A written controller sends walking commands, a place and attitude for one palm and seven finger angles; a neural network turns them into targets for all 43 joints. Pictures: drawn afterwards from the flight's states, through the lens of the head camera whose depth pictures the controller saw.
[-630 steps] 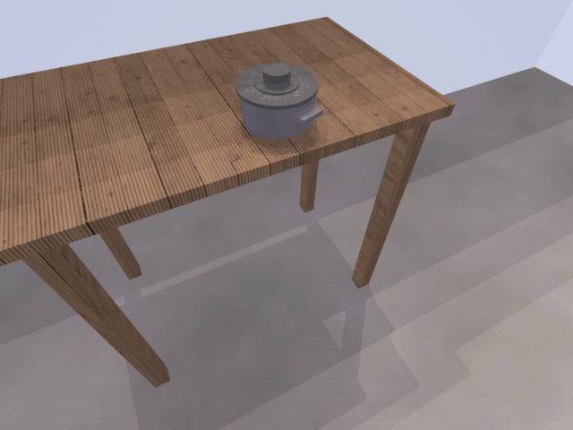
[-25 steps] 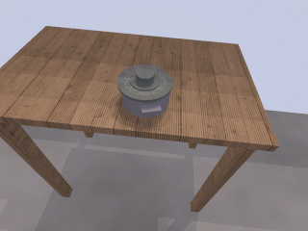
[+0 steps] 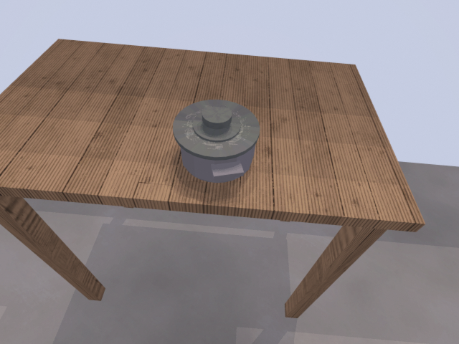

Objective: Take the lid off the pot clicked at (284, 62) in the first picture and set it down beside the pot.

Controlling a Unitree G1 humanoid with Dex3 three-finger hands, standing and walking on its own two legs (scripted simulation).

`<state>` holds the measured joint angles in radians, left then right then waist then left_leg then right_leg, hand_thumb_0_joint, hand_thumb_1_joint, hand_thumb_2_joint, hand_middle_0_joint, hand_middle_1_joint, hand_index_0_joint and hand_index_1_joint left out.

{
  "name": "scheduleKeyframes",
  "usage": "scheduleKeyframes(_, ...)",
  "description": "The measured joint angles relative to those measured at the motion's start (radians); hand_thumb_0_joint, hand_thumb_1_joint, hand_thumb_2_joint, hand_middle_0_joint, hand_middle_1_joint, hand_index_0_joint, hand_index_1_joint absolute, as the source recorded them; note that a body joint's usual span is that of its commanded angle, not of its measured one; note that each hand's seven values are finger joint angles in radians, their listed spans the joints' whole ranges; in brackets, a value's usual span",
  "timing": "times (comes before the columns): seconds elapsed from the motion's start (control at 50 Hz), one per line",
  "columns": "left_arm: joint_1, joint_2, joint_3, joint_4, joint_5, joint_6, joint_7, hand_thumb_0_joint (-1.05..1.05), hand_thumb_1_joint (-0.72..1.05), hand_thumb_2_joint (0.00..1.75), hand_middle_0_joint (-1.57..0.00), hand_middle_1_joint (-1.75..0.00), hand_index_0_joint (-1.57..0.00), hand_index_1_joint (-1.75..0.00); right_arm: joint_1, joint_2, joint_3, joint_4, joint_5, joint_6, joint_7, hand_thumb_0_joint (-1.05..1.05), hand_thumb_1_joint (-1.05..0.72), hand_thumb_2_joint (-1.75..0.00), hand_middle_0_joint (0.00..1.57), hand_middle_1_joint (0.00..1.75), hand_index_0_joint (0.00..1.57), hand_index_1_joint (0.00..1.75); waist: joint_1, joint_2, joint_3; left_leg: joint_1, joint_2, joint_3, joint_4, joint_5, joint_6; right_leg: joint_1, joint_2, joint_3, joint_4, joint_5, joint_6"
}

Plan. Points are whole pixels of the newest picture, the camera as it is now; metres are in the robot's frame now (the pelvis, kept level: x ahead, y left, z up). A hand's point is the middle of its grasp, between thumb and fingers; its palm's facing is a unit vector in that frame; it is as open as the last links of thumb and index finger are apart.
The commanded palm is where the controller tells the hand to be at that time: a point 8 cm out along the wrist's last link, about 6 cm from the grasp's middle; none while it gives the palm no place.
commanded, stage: look again from close up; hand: left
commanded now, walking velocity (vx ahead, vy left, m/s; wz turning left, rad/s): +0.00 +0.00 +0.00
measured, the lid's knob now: (216, 116) +0.45 +0.06 +0.16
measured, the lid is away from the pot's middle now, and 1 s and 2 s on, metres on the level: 0.00 0.00 0.00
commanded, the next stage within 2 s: shuffle to correct the standing spot in 0.54 s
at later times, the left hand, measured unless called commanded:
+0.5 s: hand out of the picture +0.00 +0.17 -0.18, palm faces +0.02 -0.98 -0.18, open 7.3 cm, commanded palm none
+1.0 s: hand out of the picture -0.01 +0.16 -0.18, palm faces +0.01 -0.98 -0.20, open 7.3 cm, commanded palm none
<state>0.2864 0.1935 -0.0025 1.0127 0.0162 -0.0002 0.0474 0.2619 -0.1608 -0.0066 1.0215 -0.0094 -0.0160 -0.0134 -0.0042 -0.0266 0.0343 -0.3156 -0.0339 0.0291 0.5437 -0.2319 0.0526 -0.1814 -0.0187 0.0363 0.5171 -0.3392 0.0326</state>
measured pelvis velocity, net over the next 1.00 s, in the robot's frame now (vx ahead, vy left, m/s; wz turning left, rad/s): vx -0.02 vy -0.03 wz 0.00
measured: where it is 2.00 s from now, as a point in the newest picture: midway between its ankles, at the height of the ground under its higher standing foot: outside the picture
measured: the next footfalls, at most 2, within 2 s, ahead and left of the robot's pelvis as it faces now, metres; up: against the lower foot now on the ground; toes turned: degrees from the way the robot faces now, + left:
none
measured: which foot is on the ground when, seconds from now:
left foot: down 0.00-1.00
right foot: down 0.00-1.00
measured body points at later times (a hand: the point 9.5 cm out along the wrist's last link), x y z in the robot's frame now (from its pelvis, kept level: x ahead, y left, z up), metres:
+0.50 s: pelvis +0.01 -0.01 +0.00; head +0.02 +0.02 +0.45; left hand +0.00 +0.22 -0.16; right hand +0.06 -0.24 -0.14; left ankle +0.04 +0.08 -0.73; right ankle -0.04 -0.15 -0.73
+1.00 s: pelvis -0.02 -0.03 +0.00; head +0.02 -0.01 +0.45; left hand -0.01 +0.21 -0.16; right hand +0.02 -0.27 -0.15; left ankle +0.04 +0.08 -0.73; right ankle -0.04 -0.15 -0.73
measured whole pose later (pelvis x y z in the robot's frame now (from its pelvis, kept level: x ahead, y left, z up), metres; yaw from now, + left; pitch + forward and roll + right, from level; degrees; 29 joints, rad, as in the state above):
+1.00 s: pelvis -0.02 -0.03 +0.00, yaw +0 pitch +1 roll +0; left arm 0.28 0.21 0.03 1.01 0.02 0.04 0.02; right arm 0.20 -0.14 -0.04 1.05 -0.02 0.01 -0.03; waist 0.00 -0.04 0.07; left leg -0.34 0.01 0.00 0.52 -0.19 0.01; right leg -0.22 0.03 0.01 0.52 -0.31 -0.01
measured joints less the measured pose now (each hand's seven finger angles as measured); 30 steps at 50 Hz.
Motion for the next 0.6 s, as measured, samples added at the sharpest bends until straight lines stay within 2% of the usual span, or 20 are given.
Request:
scheduleKeyframes(0.26,0.023,-0.005,-0.005,0.028,0.000,-0.001,-0.007,0.00,0.91,0.90,-0.20,-0.30,-0.20,-0.30,-0.059,0.012,-0.002,0.008,0.005,-0.001,-0.001,0.00,-0.91,-0.90,0.20,0.30,0.20,0.30,0.017,-0.016,0.012,0.027,0.015,-0.005,-0.008,-0.007,-0.014,0.035,0.015,-0.003,-0.028,0.005,-0.010)
scheduleKeyframes(0.6,0.013,0.001,-0.002,0.035,0.000,-0.003,-0.009,0.00,0.91,0.90,-0.20,-0.30,-0.20,-0.30,-0.057,0.010,-0.004,0.038,0.005,0.000,-0.004,0.00,-0.92,-0.90,0.20,0.30,0.20,0.30,0.018,-0.019,0.018,0.046,0.012,-0.005,-0.043,0.013,-0.013,0.052,0.011,-0.003,-0.059,0.023,-0.009)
